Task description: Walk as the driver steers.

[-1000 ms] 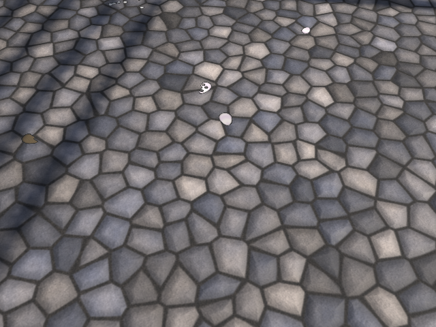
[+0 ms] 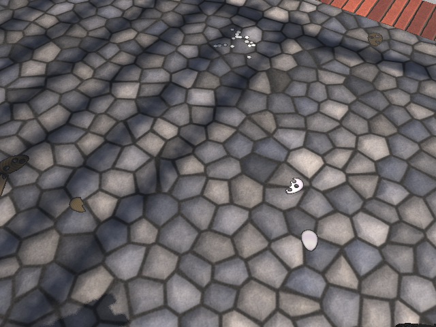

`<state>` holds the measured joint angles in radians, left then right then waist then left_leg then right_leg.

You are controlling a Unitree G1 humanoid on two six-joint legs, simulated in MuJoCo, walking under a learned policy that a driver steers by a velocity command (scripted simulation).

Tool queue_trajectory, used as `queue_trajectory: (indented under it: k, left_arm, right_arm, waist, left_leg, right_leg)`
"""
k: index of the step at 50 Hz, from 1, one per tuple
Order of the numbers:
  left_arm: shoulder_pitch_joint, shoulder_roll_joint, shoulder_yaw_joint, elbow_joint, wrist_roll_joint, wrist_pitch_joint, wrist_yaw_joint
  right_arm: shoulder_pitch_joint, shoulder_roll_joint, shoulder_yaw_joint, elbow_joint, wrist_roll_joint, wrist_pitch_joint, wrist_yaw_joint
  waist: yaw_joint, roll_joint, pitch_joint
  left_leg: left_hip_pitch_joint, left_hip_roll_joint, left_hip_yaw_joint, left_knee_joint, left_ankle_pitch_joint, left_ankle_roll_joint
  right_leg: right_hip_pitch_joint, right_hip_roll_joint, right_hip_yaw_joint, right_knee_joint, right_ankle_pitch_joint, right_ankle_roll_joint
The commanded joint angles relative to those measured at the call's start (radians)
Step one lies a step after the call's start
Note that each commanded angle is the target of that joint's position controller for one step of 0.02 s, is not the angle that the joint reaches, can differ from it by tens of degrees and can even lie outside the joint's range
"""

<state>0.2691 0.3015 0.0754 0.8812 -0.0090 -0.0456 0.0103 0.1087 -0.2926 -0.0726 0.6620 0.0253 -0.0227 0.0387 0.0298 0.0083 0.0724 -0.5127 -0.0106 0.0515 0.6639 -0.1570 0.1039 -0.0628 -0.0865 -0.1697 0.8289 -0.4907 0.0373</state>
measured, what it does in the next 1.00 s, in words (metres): walks ahead: right foot, then left foot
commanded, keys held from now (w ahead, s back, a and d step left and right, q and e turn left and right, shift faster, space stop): w+q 0.12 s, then q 0.16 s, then e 0.58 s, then w+e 0.14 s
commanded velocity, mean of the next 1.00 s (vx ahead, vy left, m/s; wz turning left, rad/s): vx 0.20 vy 0.00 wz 0.00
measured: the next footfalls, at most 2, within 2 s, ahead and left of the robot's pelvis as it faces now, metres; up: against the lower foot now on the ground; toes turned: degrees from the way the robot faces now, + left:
right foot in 0.42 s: +0.41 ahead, -0.08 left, +0.00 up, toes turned +15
left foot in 0.80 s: +0.33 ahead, +0.14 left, +0.00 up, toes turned -4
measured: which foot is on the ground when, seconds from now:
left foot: down 0.00-0.42, up 0.44-0.78, down 0.80-1.00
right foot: up 0.00-0.40, down 0.42-0.82, up 0.84-1.00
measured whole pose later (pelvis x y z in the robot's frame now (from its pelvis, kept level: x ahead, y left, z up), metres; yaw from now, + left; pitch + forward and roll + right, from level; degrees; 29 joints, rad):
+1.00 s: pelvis +0.29 +0.03 +0.03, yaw -5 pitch +1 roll -1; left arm 0.20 0.35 0.11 0.75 -0.02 0.04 0.01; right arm 0.23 -0.26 -0.06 0.72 -0.01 -0.02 -0.05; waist -0.02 -0.04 0.01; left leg -0.20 0.02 0.02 0.40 -0.23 0.02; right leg -0.54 0.03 0.07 1.07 -0.32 0.06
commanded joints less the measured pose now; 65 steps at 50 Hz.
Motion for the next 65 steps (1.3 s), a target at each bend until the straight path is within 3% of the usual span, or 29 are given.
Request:
queue_trajectory:
  k: [1,2,3,5,10,13,17,20,21,22,23,24,25,27,29,32,36,39,40,41,42,43,44,46,51,60,63,64,65]
  left_arm:
    - [-0.098,0.132,0.008,-0.159,-0.032,-0.082,-0.021]
    - [-0.128,0.122,0.003,-0.171,-0.035,-0.098,-0.022]
    - [-0.126,0.116,0.004,-0.159,-0.011,-0.102,-0.013]
    - [-0.098,0.131,0.016,-0.148,0.011,-0.082,-0.012]
    - [-0.168,0.069,0.001,-0.178,0.031,-0.045,-0.003]
    - [-0.245,0.047,-0.01,-0.199,0.02,-0.042,-0.012]
    - [-0.255,0.074,-0.004,-0.198,0.017,-0.048,-0.033]
    - [-0.164,0.092,0.005,-0.165,0.034,-0.071,-0.043]
    - [-0.135,0.127,0.011,-0.16,0.046,-0.078,-0.038]
    - [-0.117,0.168,0.012,-0.168,0.065,-0.076,-0.036]
    - [-0.089,0.109,0.0,-0.147,0.053,-0.061,-0.04]
    - [-0.089,0.071,-0.013,-0.146,0.014,-0.048,-0.048]
    - [-0.116,0.083,-0.01,-0.151,-0.001,-0.033,-0.051]
    - [-0.163,0.146,0.009,-0.176,-0.001,-0.007,-0.045]
    - [-0.185,0.154,0.018,-0.186,0.007,0.016,-0.03]
    - [-0.175,0.145,0.027,-0.192,0.004,0.037,-0.007]
    - [-0.164,0.153,0.04,-0.201,-0.006,0.058,0.007]
    - [-0.18,0.151,0.042,-0.212,-0.017,0.079,0.018]
    - [-0.161,0.137,0.037,-0.21,-0.019,0.084,0.021]
    - [-0.154,0.099,0.027,-0.224,-0.016,0.082,0.021]
    - [-0.17,0.09,0.028,-0.251,-0.02,0.072,0.018]
    - [-0.122,0.153,0.049,-0.229,-0.002,0.062,0.016]
    - [-0.077,0.174,0.061,-0.198,-0.009,0.066,0.012]
    - [-0.054,0.137,0.053,-0.178,-0.005,0.083,0.014]
    - [-0.203,0.089,0.028,-0.255,-0.014,0.057,-0.013]
    - [-0.236,0.068,0.004,-0.308,-0.018,0.04,-0.053]
    - [-0.118,0.087,0.019,-0.273,-0.015,0.044,-0.055]
    - [0.01,0.137,0.048,-0.234,-0.02,0.047,-0.047]
    - [0.188,0.23,0.082,-0.201,-0.026,0.05,-0.03]
  right_arm:
    - [0.309,-0.212,-0.064,-0.009,-0.009,-0.028,-0.006]
    - [0.269,-0.185,-0.056,-0.007,-0.009,-0.039,-0.006]
    - [0.199,-0.155,-0.047,-0.015,-0.009,-0.042,-0.008]
    - [0.132,-0.118,-0.032,-0.044,-0.024,-0.044,-0.016]
    - [0.153,-0.174,-0.049,-0.035,-0.017,-0.033,-0.052]
    - [0.184,-0.176,-0.052,-0.023,-0.009,-0.005,-0.068]
    - [0.207,-0.129,-0.036,0.001,-0.015,0.006,-0.078]
    - [0.168,-0.085,-0.017,0.016,-0.028,-0.003,-0.075]
    - [0.193,-0.066,-0.011,0.015,-0.04,-0.009,-0.073]
    - [0.308,-0.044,0.0,0.019,-0.052,-0.017,-0.07]
    - [0.382,-0.06,0.004,0.042,-0.049,-0.011,-0.067]
    - [0.332,-0.127,-0.009,0.039,-0.043,0.004,-0.065]
    - [0.247,-0.14,-0.018,0.025,-0.032,0.023,-0.069]
    - [0.15,-0.147,-0.028,0.003,-0.028,0.054,-0.079]
    - [0.14,-0.107,-0.022,0.003,-0.026,0.057,-0.089]
    - [0.14,-0.067,-0.014,0.018,-0.027,0.043,-0.095]
    - [0.115,-0.069,-0.015,0.017,-0.023,0.025,-0.084]
    - [0.151,-0.074,-0.02,0.033,-0.022,0.007,-0.068]
    - [0.167,-0.097,-0.028,0.036,-0.025,0.003,-0.067]
    - [0.19,-0.175,-0.046,0.03,-0.048,0.004,-0.072]
    - [0.151,-0.228,-0.059,0.026,-0.078,0.009,-0.072]
    - [0.079,-0.177,-0.042,-0.01,-0.093,0.001,-0.074]
    - [0.034,-0.131,-0.029,-0.025,-0.076,-0.003,-0.08]
    - [0.028,-0.109,-0.02,-0.021,-0.032,-0.01,-0.088]
    - [0.171,-0.137,-0.027,0.018,-0.034,-0.02,-0.095]
    - [0.187,-0.204,-0.062,0.048,-0.003,-0.041,-0.048]
    - [0.144,-0.204,-0.062,0.052,0.015,-0.033,-0.039]
    - [0.157,-0.168,-0.048,0.055,0.005,-0.036,-0.04]
    - [0.138,-0.106,-0.023,0.028,-0.027,-0.041,-0.04]
  waist:
    - [-0.157,0.113,-0.334]
    - [-0.127,0.071,-0.231]
    - [-0.08,0.007,-0.166]
    - [-0.026,0.035,-0.136]
    - [-0.022,0.029,-0.087]
    - [-0.06,0.079,-0.12]
    - [-0.078,0.1,-0.141]
    - [-0.023,0.102,-0.154]
    - [-0.024,0.042,-0.202]
    - [-0.076,-0.115,-0.305]
    - [-0.074,-0.252,-0.372]
    - [-0.057,-0.187,-0.334]
    - [-0.043,-0.13,-0.266]
    - [-0.033,-0.08,-0.159]
    - [-0.045,-0.116,-0.129]
    - [-0.038,-0.161,-0.17]
    - [-0.024,-0.169,-0.188]
    - [-0.055,-0.168,-0.171]
    - [-0.062,-0.147,-0.167]
    - [-0.056,-0.006,-0.161]
    - [-0.037,0.261,-0.11]
    - [-0.021,0.215,-0.11]
    - [0.004,0.14,-0.12]
    - [-0.009,0.125,-0.091]
    - [-0.114,0.127,-0.044]
    - [-0.11,0.142,-0.013]
    - [-0.019,0.102,-0.052]
    - [0.038,0.05,-0.126]
    - [0.113,-0.14,-0.207]
  left_leg:
    - [0.856,0.333,-0.799,-0.393,-0.208,0.281]
    - [0.729,0.291,-0.66,-0.384,-0.131,0.242]
    - [0.59,0.247,-0.553,-0.38,-0.015,0.207]
    - [0.435,0.199,-0.455,-0.414,0.145,0.19]
    - [0.276,0.122,-0.275,-0.385,0.549,0.157]
    - [0.246,0.074,-0.251,-0.335,0.487,0.091]
    - [0.351,0.127,-0.315,-0.267,0.369,0.068]
    - [0.405,0.127,-0.315,-0.129,0.427,0.038]
    - [0.381,0.062,-0.278,-0.021,0.378,-0.003]
    - [0.242,-0.022,-0.234,0.171,0.054,-0.06]
    - [0.122,-0.059,-0.19,0.352,-0.448,-0.131]
    - [0.068,-0.033,-0.199,0.403,-0.518,-0.154]
    - [0.01,-0.018,-0.194,0.448,-0.483,-0.17]
    - [-0.037,-0.009,-0.172,0.451,-0.422,-0.175]
    - [0.035,-0.008,-0.152,0.309,-0.37,-0.168]
    - [0.128,-0.033,-0.129,0.164,-0.299,-0.17]
    - [0.189,-0.04,-0.139,0.019,-0.205,-0.162]
    - [0.301,-0.045,-0.113,-0.189,-0.081,-0.13]
    - [0.375,-0.003,-0.133,-0.262,-0.051,-0.104]
    - [0.439,0.177,-0.302,-0.34,-0.107,-0.027]
    - [0.362,0.343,-0.525,-0.427,-0.034,0.102]
    - [0.317,0.395,-0.538,-0.413,0.07,0.149]
    - [0.327,0.346,-0.451,-0.407,0.01,0.113]
    - [0.4,0.276,-0.359,-0.422,-0.187,0.053]
    - [0.53,0.279,-0.279,-0.491,-0.251,0.066]
    - [0.424,0.314,-0.091,-0.486,-0.154,0.066]
    - [0.335,0.302,-0.005,-0.334,-0.036,0.023]
    - [0.253,0.255,0.071,-0.142,0.102,-0.016]
    - [0.036,0.173,0.151,0.245,-0.043,-0.096]
  right_leg:
    - [-0.748,0.081,0.267,0.577,-0.045,-0.034]
    - [-0.746,0.037,0.258,0.502,0.042,-0.056]
    - [-0.688,-0.002,0.257,0.407,0.105,-0.055]
    - [-0.565,-0.03,0.263,0.309,0.174,-0.042]
    - [-0.502,0.03,0.208,0.036,0.327,0.04]
    - [-0.405,0.095,0.197,-0.166,0.52,0.043]
    - [-0.382,0.09,0.228,-0.286,0.586,0.016]
    - [-0.277,0.079,0.208,-0.4,0.619,-0.057]
    - [-0.147,0.023,0.262,-0.406,0.907,-0.094]
    - [0.087,-0.127,0.448,-0.335,1.235,-0.22]
    - [0.176,-0.257,0.655,-0.374,1.222,-0.363]
    - [0.13,-0.245,0.729,-0.421,0.942,-0.367]
    - [0.079,-0.212,0.726,-0.453,0.678,-0.336]
    - [-0.062,-0.167,0.692,-0.516,0.41,-0.29]
    - [-0.164,-0.092,0.613,-0.558,0.3,-0.24]
    - [-0.191,-0.045,0.569,-0.559,0.297,-0.231]
    - [-0.197,-0.047,0.617,-0.557,0.247,-0.232]
    - [-0.248,-0.014,0.628,-0.522,0.2,-0.193]
    - [-0.303,0.019,0.608,-0.486,0.15,-0.157]
    - [-0.425,0.088,0.515,-0.339,0.051,-0.1]
    - [-0.533,0.231,0.306,-0.095,-0.056,-0.051]
    - [-0.522,0.17,0.329,0.131,-0.082,-0.019]
    - [-0.528,0.154,0.323,0.22,-0.012,-0.013]
    - [-0.623,0.12,0.295,0.302,0.117,0.01]
    - [-0.722,0.06,0.225,0.182,0.208,0.046]
    - [-0.447,0.033,0.117,-0.154,0.194,-0.039]
    - [-0.209,0.091,0.052,-0.287,0.241,-0.097]
    - [-0.002,0.127,0.06,-0.312,0.239,-0.13]
    - [0.236,-0.04,0.341,-0.395,0.167,-0.206]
